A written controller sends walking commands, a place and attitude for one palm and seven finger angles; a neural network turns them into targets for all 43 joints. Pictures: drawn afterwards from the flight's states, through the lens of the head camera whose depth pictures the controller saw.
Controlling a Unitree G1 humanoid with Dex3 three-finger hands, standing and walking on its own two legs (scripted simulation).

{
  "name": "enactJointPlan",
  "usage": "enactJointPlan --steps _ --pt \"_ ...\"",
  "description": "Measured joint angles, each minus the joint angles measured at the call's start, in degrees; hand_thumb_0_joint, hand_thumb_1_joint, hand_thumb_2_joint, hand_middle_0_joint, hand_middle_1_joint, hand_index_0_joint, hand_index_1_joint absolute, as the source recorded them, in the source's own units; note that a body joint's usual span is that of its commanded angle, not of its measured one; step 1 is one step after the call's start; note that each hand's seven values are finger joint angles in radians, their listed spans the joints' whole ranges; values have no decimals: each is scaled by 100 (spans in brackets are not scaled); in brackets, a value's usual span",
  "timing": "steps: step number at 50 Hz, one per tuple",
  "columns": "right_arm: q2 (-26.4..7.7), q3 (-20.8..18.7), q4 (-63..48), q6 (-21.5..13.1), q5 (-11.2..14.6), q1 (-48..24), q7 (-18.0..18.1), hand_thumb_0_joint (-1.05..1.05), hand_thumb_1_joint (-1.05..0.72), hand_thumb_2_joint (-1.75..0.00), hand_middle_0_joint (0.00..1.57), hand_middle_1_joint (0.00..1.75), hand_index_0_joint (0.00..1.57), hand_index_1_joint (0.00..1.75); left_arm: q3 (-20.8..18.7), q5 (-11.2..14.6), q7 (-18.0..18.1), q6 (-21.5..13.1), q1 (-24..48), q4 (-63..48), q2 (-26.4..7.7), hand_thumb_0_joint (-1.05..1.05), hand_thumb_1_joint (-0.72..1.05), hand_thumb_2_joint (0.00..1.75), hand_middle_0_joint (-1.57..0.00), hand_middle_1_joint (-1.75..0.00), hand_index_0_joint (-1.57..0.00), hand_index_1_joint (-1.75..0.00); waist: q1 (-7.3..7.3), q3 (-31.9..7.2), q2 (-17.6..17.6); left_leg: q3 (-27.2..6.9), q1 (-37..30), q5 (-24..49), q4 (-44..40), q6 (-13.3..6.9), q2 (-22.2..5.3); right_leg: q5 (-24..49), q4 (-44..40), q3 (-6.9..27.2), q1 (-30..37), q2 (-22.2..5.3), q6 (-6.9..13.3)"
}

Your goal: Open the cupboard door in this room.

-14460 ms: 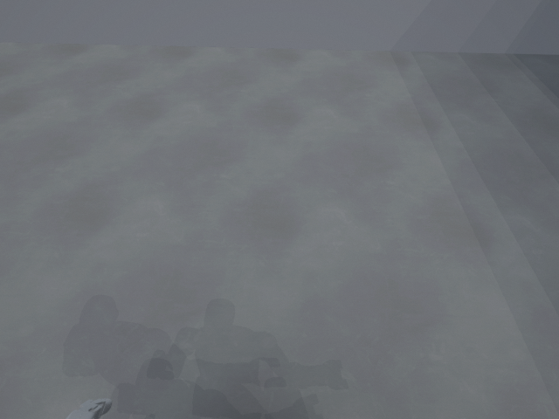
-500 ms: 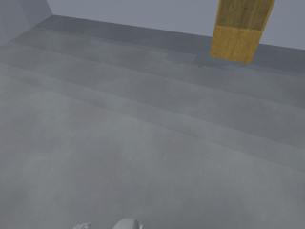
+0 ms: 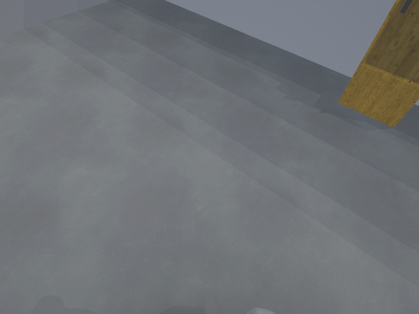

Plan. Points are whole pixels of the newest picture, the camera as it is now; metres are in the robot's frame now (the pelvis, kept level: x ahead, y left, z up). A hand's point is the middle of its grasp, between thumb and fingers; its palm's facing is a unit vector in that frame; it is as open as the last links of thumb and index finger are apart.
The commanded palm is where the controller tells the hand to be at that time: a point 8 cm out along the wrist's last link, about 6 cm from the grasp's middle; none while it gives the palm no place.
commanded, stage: stand and wait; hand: left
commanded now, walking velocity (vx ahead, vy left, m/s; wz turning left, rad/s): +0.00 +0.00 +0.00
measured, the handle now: out of the picture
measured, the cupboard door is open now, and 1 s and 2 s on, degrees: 0 0 0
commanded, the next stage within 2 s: turn or walk to find it in 0.26 s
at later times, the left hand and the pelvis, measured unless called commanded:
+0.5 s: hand out of the picture +0.00 +0.16 -0.17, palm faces +0.14 -0.96 -0.24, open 7.3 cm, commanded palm none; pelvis -0.02 -0.03 +0.00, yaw +7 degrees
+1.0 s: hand out of the picture -0.03 +0.20 -0.16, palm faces +0.30 -0.92 -0.26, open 7.4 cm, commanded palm none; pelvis -0.07 -0.02 +0.00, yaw +17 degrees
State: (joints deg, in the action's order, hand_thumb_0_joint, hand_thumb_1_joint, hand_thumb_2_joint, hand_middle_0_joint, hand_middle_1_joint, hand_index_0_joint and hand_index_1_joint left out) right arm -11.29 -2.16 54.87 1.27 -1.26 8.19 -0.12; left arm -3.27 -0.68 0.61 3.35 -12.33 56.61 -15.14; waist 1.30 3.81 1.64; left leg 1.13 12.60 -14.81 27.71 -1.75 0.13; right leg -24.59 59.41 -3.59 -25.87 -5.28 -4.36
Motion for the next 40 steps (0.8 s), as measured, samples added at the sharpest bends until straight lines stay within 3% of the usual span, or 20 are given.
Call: enactJointPlan --steps 7,10,12,14,18,21,27,30,31,34,37,40 --pt "31 -26 104 5 -24 95 19 0 -90 -90 21 30 21 30 115 15 33 -84 173 -55 191 1 91 90 -20 -29 -19 -30 -113 -72 -147 -119 -52 98 -105 75 66 24 -1352 66 522 114 30" --pt "43 -35 218 8 1 192 28 0 -90 -90 21 30 21 30 187 13 38 -209 159 -32 282 1 91 90 -20 -29 -19 -30 -132 -132 -167 -123 47 -14 128 174 118 723 -2586 -2 1076 162 87" --pt "-10 -60 325 27 46 231 34 0 -90 -90 21 30 21 30 249 -15 61 -305 138 62 426 1 91 90 -20 -29 -19 -30 -156 -120 -352 -188 133 -288 431 238 45 852 -2704 -87 1171 262 410" --pt "-28 -75 403 117 43 311 45 0 -90 -90 20 30 21 30 298 -25 45 -348 64 104 546 1 91 90 -20 -29 -19 -30 -176 -163 -419 -247 290 -924 918 247 59 787 -2713 -155 1204 268 555" --pt "-31 -115 558 187 47 418 27 0 -90 -90 20 30 20 30 273 -23 75 -338 -14 176 656 1 92 90 -20 -30 -20 -30 -168 -119 -403 -262 637 -1119 2086 276 18 916 -2973 -256 1332 253 617" --pt "-31 -145 628 223 53 489 12 0 -91 -90 20 30 20 30 231 -39 75 -322 -16 193 630 1 93 90 -21 -30 -20 -30 -169 -33 -363 -220 744 -1138 2461 341 -63 988 -3058 -389 1358 216 612" --pt "-10 -142 654 241 69 489 -2 0 -91 -90 20 30 20 30 121 -78 78 -291 -22 188 486 1 92 90 -21 -30 -20 -30 -94 106 -152 16 490 -1225 1728 397 -140 1009 -2925 -615 1213 16 524" --pt "-15 -121 565 171 66 461 -11 1 -91 -90 20 30 20 30 78 -50 74 -232 -53 204 371 1 91 90 -21 -30 -20 -30 -104 105 -68 152 138 -642 740 369 -154 914 -2631 -747 1044 -105 403" --pt "-4 -124 536 132 53 450 -13 0 -91 -90 20 30 20 30 59 -26 71 -190 -67 203 319 1 91 90 -21 -30 -20 -30 -111 90 -10 154 98 -407 533 262 -114 842 -2449 -767 942 -177 351" --pt "83 -110 428 59 -3 396 -7 0 -91 -90 20 30 20 30 11 -9 78 10 -64 241 187 1 91 90 -20 -30 -20 -30 -86 65 125 173 182 -284 584 18 -16 -108 -1380 -395 507 -121 207" --pt "121 -64 364 23 -20 383 35 0 -90 -90 20 30 20 30 -15 -20 38 63 11 262 133 1 91 90 -20 -29 -20 -30 -120 1 58 48 122 -52 240 -39 0 -92 -432 -127 181 37 156" --pt "127 -33 328 8 -12 358 43 0 -90 -90 20 30 20 30 -14 -15 9 13 90 187 115 1 91 90 -20 -29 -19 -30 -117 -62 -1 -61 84 203 -99 -60 45 73 -189 17 96 89 95"
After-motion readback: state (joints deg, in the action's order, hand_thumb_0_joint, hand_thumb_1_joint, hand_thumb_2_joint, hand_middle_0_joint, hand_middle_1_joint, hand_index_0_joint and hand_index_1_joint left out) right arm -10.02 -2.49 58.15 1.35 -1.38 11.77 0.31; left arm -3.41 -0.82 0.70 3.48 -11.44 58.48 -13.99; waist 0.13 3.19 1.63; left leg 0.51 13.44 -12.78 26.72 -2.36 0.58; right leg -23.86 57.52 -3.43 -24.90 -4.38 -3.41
